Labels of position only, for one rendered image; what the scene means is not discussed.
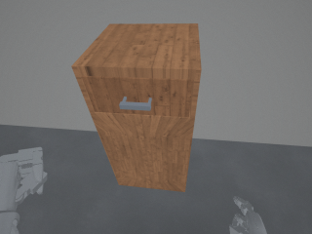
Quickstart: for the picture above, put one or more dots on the robot right hand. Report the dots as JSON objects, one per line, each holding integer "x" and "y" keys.
{"x": 250, "y": 223}

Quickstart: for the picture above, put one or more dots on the cabinet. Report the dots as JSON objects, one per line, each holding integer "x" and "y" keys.
{"x": 147, "y": 151}

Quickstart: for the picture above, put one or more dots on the handle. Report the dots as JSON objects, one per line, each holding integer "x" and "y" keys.
{"x": 130, "y": 105}

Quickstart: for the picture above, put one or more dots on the robot left forearm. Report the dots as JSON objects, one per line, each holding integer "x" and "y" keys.
{"x": 9, "y": 221}

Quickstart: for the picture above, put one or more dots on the drawer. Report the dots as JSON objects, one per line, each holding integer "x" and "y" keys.
{"x": 170, "y": 97}

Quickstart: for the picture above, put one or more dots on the robot left hand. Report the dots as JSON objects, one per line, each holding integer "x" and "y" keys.
{"x": 26, "y": 168}

